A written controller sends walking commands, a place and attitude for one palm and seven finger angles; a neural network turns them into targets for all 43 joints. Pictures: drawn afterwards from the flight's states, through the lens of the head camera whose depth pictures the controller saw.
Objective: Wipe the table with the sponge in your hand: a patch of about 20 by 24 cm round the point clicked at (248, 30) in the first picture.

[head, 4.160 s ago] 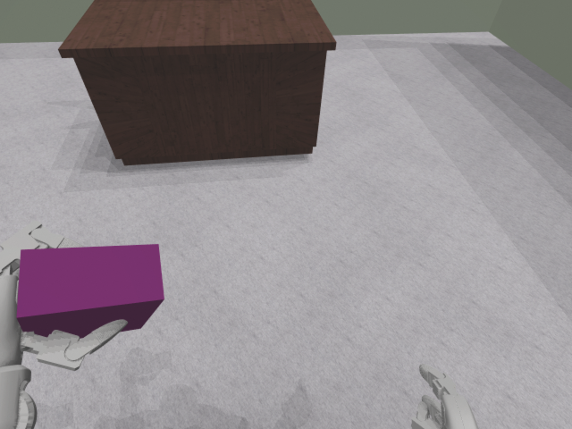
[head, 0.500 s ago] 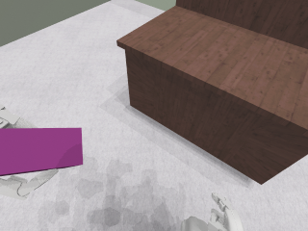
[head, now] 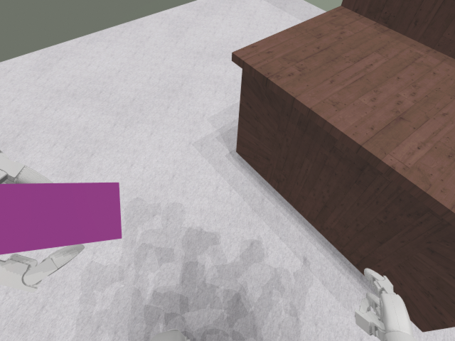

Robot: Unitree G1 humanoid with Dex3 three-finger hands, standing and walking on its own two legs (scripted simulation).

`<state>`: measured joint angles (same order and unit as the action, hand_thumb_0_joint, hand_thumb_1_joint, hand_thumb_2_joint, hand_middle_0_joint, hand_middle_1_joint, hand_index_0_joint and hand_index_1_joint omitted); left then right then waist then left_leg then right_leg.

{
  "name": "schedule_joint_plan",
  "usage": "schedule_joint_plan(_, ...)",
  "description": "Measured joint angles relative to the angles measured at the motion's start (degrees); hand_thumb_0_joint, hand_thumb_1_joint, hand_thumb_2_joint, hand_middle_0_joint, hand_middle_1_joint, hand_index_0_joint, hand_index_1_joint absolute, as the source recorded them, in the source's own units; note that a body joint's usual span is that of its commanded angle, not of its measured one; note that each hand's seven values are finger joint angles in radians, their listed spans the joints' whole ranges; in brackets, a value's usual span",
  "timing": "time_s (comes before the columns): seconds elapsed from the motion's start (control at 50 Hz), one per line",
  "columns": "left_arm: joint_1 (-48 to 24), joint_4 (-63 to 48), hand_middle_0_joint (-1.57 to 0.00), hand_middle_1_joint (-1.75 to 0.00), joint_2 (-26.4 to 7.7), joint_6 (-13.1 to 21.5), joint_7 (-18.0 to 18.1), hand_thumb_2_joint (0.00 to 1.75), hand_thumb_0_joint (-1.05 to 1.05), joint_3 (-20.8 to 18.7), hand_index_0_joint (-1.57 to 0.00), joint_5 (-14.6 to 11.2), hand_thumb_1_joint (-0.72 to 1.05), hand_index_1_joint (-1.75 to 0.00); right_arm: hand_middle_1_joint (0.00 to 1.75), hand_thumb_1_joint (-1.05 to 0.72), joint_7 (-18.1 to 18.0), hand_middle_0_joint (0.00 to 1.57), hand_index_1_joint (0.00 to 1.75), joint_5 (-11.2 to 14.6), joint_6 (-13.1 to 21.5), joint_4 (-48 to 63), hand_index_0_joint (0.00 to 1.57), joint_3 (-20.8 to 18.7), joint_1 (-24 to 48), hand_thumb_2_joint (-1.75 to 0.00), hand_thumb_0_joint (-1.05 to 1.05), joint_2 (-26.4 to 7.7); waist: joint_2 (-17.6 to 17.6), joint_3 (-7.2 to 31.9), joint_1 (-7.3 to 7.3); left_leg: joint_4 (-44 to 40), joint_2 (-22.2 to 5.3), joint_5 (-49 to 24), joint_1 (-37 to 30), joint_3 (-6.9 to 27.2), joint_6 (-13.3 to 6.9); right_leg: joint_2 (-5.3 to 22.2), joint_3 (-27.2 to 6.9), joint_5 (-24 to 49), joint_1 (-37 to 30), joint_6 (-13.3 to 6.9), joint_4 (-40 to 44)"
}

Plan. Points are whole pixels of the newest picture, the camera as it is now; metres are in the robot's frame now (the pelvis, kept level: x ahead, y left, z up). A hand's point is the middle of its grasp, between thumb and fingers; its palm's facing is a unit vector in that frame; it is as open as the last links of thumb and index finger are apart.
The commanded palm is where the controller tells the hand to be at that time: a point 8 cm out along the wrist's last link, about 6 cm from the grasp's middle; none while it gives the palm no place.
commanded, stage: turn to face it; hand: left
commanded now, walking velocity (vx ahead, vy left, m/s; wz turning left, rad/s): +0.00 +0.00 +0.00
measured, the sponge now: (68, 219) +0.23 +0.19 +0.18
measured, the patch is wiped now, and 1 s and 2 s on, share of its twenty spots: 0.00 0.00 0.00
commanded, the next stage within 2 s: none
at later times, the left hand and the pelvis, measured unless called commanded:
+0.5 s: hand (100, 228) +0.22 +0.16 +0.17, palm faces +0.35 -0.82 -0.45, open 9.9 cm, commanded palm +0.17 +0.20 +0.18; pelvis -0.02 -0.06 +0.00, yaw -6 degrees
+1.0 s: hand (164, 267) +0.18 +0.08 +0.18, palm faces +0.07 -0.89 -0.46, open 10.0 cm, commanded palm +0.15 +0.13 +0.18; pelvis -0.10 -0.07 +0.00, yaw -22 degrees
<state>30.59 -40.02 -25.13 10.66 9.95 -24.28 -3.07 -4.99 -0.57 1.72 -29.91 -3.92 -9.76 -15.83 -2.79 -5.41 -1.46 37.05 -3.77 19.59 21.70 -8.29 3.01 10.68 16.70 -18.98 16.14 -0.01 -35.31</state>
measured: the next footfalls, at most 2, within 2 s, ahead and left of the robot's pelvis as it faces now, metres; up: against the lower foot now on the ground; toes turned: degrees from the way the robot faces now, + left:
left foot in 0.02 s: +0.07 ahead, +0.14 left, +0.00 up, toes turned +9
right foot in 0.32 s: +0.08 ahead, -0.11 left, +0.00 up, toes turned -7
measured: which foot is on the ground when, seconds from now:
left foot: up 0.00-0.00, down 0.02-0.36, up 0.38-0.84, down 0.86-1.00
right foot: down 0.00-0.02, up 0.04-0.30, down 0.32-0.88, up 0.90-1.00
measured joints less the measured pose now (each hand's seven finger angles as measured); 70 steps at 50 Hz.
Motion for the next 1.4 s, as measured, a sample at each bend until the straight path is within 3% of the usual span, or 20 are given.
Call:
schedule_joint_plan(0.06, -0.8, 0.6, -0.77, -1.34, -0.7, 0.9, 0.5, 0.99, -0.01, -1.6, -0.77, -0.7, -0.48, -1.34, 0.29, -0.91, 0.0, 0.20, 0.30, 0.3, 0.0, 0.1, 0.20, -0.2, 0.1, -0.90, 0.01, 1.4, -0.4, 0.1, -0.09, -2.5, 1.6, -5.8, -1.9, 0.0, -3.2, 0.7, -4.9, -7.2, 4.9, 2.1, -13.5)
schedule_joint_plan(0.14, -2.8, 6.3, -0.77, -1.34, 0.3, 0.8, -0.4, 0.99, -0.01, -0.4, -0.77, 0.6, -0.48, -1.34, 0.29, -0.91, 2.1, 0.20, 0.30, 0.8, 0.8, -2.4, 0.20, 2.6, 0.3, -0.90, 0.01, 5.9, 0.1, 0.4, 0.77, -2.5, 0.4, -4.5, -2.5, 2.3, -3.0, -4.9, -11.5, -11.2, 10.8, 2.7, -26.8)
schedule_joint_plan(0.32, -3.9, 6.3, -0.77, -1.35, 4.3, -0.6, -0.8, 0.99, -0.01, 3.9, -0.77, 1.6, -0.48, -1.34, 0.30, -0.91, 3.6, 0.21, 0.30, 0.7, 4.5, -3.3, 0.21, 8.0, -1.2, -0.90, 0.01, 10.0, 3.2, 1.8, 5.59, -3.9, -2.9, -5.1, -5.4, 1.5, 0.5, -9.0, -10.4, -0.8, 3.1, 3.0, -2.7)
schedule_joint_plan(0.36, -6.3, 9.1, -0.77, -1.35, 4.9, -0.3, -1.2, 0.99, -0.01, 4.1, -0.77, 2.1, -0.48, -1.34, 0.30, -0.90, 3.7, 0.21, 0.30, 0.6, 4.5, -3.5, 0.21, 7.8, -0.1, -0.90, 0.01, 9.1, 6.3, 1.5, 5.70, -0.1, -5.3, -3.1, -4.3, 1.9, 0.8, -11.3, -9.5, 3.1, 2.3, -1.1, -1.2)
schedule_joint_plan(0.4, -8.5, 12.1, -0.77, -1.35, 5.4, -0.7, -1.7, 0.99, -0.01, 4.5, -0.77, 2.0, -0.48, -1.34, 0.30, -0.90, 3.6, 0.21, 0.30, 0.6, 3.8, -4.4, 0.21, 7.2, 1.1, -0.90, 0.01, 7.9, 7.1, 1.6, 5.10, 8.1, -4.0, 5.0, -1.1, 4.2, 0.7, -11.8, -9.7, 3.3, 3.4, -4.6, -2.0)
schedule_joint_plan(0.48, -8.0, 16.0, -0.77, -1.35, 6.6, -1.3, -2.2, 0.99, -0.01, 4.2, -0.77, 1.0, -0.48, -1.34, 0.30, -0.91, 3.5, 0.21, 0.30, 0.5, 1.3, -4.8, 0.21, 5.8, 3.2, -0.90, 0.01, 5.5, 5.0, 1.6, 3.99, 25.3, 0.5, 5.1, 4.3, 6.4, 1.7, -12.3, -13.6, 6.9, 4.3, -6.2, 2.1)
schedule_joint_plan(0.54, -5.1, 15.8, -0.77, -1.35, 6.1, -1.4, -2.4, 0.99, -0.01, 4.7, -0.77, 0.6, -0.48, -1.34, 0.30, -0.91, 3.2, 0.21, 0.30, 0.7, -0.2, -3.5, 0.20, 4.6, 3.0, -0.90, 0.01, 3.4, 3.8, 1.9, 2.14, 28.3, 1.6, 2.8, 5.4, 7.1, 2.1, -13.2, -15.3, 10.1, 4.5, -6.5, 5.9)
schedule_joint_plan(0.72, -1.3, 8.6, -0.77, -1.35, 2.3, 1.6, -1.7, 0.99, -0.01, 2.6, -0.76, -0.2, -0.48, -1.35, 0.29, -0.91, 3.1, 0.20, 0.30, 0.9, -3.4, -2.8, 0.20, 0.6, -0.1, -0.90, 0.01, -1.5, 1.0, 3.7, 2.01, 12.2, 3.3, 6.3, -0.1, 7.9, 1.2, -17.1, -19.8, 17.9, 5.7, -7.4, 14.2)
schedule_joint_plan(0.84, -3.0, 10.4, -0.76, -1.35, 2.7, 1.3, -1.7, 0.99, -0.01, 2.1, -0.76, 0.0, -0.48, -1.35, 0.29, -0.91, 3.8, 0.20, 0.30, 1.5, -5.3, -1.2, 0.20, 1.1, -1.2, -0.90, 0.02, -0.6, 0.4, 5.6, 2.37, -3.8, 4.7, 8.4, -6.5, 5.8, -1.0, -19.5, -22.9, 22.4, 7.0, -6.7, 17.5)
schedule_joint_plan(0.88, -4.1, 11.1, -0.76, -1.35, 3.0, 0.9, -2.1, 0.99, -0.01, 2.7, -0.76, 0.0, -0.48, -1.35, 0.29, -0.91, 4.0, 0.20, 0.30, 1.4, -5.6, -0.7, 0.20, 1.7, -1.1, -0.90, 0.01, 0.6, -0.3, 5.4, 2.33, -9.2, 4.7, 3.7, -8.7, 4.6, -2.2, -20.2, -23.5, 21.1, 8.4, -5.2, 15.6)
schedule_joint_plan(0.92, -4.8, 11.9, -0.76, -1.35, 3.3, 0.6, -2.8, 0.99, -0.01, 3.1, -0.76, 0.5, -0.48, -1.35, 0.29, -0.91, 4.0, 0.20, 0.30, 0.7, -5.3, 0.1, 0.20, 2.6, -1.3, -0.90, 0.01, 2.1, -0.5, 4.3, 2.22, -10.3, 3.4, -4.4, -9.3, 3.0, -3.1, -20.6, -22.6, 9.3, 12.2, -1.6, 4.2)
schedule_joint_plan(1.0, -4.2, 11.3, -0.76, -1.35, 2.8, 0.0, -3.4, 0.99, -0.01, 2.9, -0.76, 1.9, -0.48, -1.35, 0.29, -0.91, 4.1, 0.20, 0.30, 0.8, -3.2, 0.0, 0.20, 3.7, -3.3, -0.90, 0.01, 5.6, 0.7, 3.7, 2.63, -8.1, 0.4, -3.0, -10.1, 1.2, -0.9, -16.7, -18.7, -0.8, 17.9, 1.6, -24.7)
schedule_joint_plan(1.04, -2.8, 10.9, -0.76, -1.35, 3.6, -0.1, -3.0, 0.99, -0.01, 2.8, -0.76, 1.7, -0.48, -1.35, 0.29, -0.91, 4.5, 0.20, 0.30, 1.3, -2.5, -0.6, 0.20, 4.3, -4.0, -0.90, 0.01, 6.4, 2.9, 3.7, 3.45, -7.4, -2.2, -2.2, -10.5, 0.0, 0.1, -13.5, -17.1, -2.9, 15.7, 2.3, -23.9)
schedule_joint_plan(1.1, -2.5, 10.5, -0.76, -1.35, 4.2, -0.2, -2.3, 0.99, -0.01, 2.6, -0.76, 1.7, -0.48, -1.35, 0.30, -0.91, 4.8, 0.20, 0.30, 1.6, -1.1, -1.3, 0.20, 5.4, -4.8, -0.90, 0.01, 7.2, 5.4, 2.7, 4.57, -5.7, -6.1, -1.4, -10.5, -1.9, 1.9, -9.8, -15.4, -4.0, 9.2, 3.2, -12.1)
schedule_joint_plan(1.14, -4.3, 11.0, -0.76, -1.35, 3.3, -0.1, -2.0, 0.99, -0.01, 2.3, -0.76, 1.9, -0.48, -1.35, 0.30, -0.91, 5.0, 0.20, 0.30, 1.6, 0.1, -1.4, 0.20, 6.0, -5.0, -0.90, 0.01, 7.7, 6.1, 1.5, 4.74, -2.3, -8.5, -0.1, -9.4, -2.3, 3.3, -8.8, -14.3, -0.3, 4.1, 3.5, -3.2)
schedule_joint_plan(1.18, -8.2, 12.5, -0.76, -1.35, 3.5, 0.0, -2.0, 0.99, -0.01, 3.0, -0.76, 2.4, -0.48, -1.35, 0.30, -0.91, 5.1, 0.21, 0.30, 1.7, 0.7, -2.2, 0.20, 5.9, -3.9, -0.90, 0.01, 6.9, 8.4, -0.9, 3.84, 4.1, -11.1, 2.4, -6.5, 0.1, 3.0, -10.8, -12.6, 3.4, 2.9, 0.9, -1.2)
schedule_joint_plan(1.22, -11.0, 13.4, -0.76, -1.35, 4.1, 0.0, -2.1, 0.99, -0.01, 3.9, -0.76, 2.3, -0.48, -1.35, 0.30, -0.91, 4.9, 0.21, 0.30, 1.5, 0.1, -3.8, 0.21, 5.4, -1.5, -0.90, 0.01, 5.6, 8.1, -2.9, 2.54, 15.2, -7.9, 8.9, -1.4, 4.5, 2.2, -11.3, -12.6, 3.6, 4.5, -1.5, -2.5)
schedule_joint_plan(1.28, -8.5, 11.4, -0.76, -1.35, 4.0, 0.3, -2.3, 0.99, -0.01, 3.0, -0.76, 1.1, -0.48, -1.35, 0.30, -0.91, 4.7, 0.21, 0.30, 1.3, -2.0, -3.9, 0.21, 4.5, 1.8, -0.90, 0.02, 3.9, 5.4, -4.3, 1.32, 26.7, -2.6, 9.2, 3.9, 6.6, 2.0, -12.1, -15.7, 6.1, 6.2, -2.9, -0.5)
schedule_joint_plan(1.34, -2.2, 7.6, -0.76, -1.35, 2.5, 1.1, -2.5, 0.99, -0.01, 1.6, -0.76, 0.3, -0.48, -1.35, 0.30, -0.91, 4.6, 0.20, 0.30, 1.1, -3.3, -2.2, 0.20, 3.3, 3.0, -0.90, 0.02, 2.5, 3.7, -4.0, -0.30, 24.8, -0.2, 7.2, 5.1, 6.7, 2.1, -13.6, -18.0, 9.2, 6.7, -3.5, 2.8)
schedule_joint_plan(1.4, 1.5, 3.7, -0.76, -1.35, 0.3, 1.8, -2.5, 0.99, -0.01, 0.4, -0.76, -0.1, -0.48, -1.35, 0.29, -0.91, 4.4, 0.20, 0.30, 1.0, -3.6, -1.1, 0.20, 2.1, 2.4, -0.90, 0.02, 1.2, 2.1, -2.8, -0.40, 16.4, 1.0, 7.3, 3.4, 6.3, 1.9, -14.8, -19.5, 11.4, 7.0, -3.9, 5.2)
